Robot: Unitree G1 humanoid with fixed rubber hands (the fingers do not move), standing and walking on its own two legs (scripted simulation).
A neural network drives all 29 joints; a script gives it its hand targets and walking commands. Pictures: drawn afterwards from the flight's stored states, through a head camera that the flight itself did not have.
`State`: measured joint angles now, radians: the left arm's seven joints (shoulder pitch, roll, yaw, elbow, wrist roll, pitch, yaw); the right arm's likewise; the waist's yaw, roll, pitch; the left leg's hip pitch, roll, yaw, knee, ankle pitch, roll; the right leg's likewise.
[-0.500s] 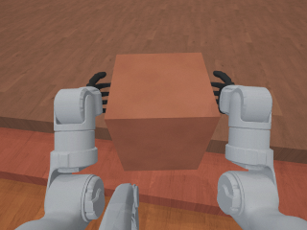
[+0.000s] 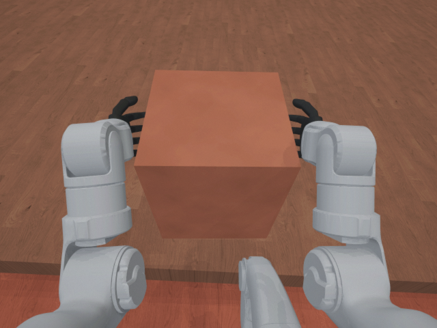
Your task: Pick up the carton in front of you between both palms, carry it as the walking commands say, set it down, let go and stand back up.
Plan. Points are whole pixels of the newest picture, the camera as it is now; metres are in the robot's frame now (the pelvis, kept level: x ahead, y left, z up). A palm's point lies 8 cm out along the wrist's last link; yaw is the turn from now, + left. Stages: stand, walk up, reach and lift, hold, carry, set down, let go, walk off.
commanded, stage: carry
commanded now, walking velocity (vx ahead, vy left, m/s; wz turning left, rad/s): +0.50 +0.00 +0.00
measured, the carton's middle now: (215, 161) +0.40 -0.02 +0.11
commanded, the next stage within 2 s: none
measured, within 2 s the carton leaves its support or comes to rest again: neither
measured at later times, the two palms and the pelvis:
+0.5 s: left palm out of the picture +0.66 +0.12 +0.32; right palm out of the picture +0.69 -0.17 +0.31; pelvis +0.30 -0.05 +0.13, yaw +1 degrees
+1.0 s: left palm out of the picture +1.01 +0.12 +0.42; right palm out of the picture +0.98 -0.18 +0.42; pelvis +0.61 +0.00 +0.25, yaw -1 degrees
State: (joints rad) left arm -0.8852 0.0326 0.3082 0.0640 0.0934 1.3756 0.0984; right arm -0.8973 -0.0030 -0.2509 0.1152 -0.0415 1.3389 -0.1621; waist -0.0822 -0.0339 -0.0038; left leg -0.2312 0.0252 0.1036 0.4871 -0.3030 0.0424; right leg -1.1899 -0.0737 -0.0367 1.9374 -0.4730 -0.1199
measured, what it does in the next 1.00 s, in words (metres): climbs: right foot 0.13 m higher, then left foot 0.13 m higher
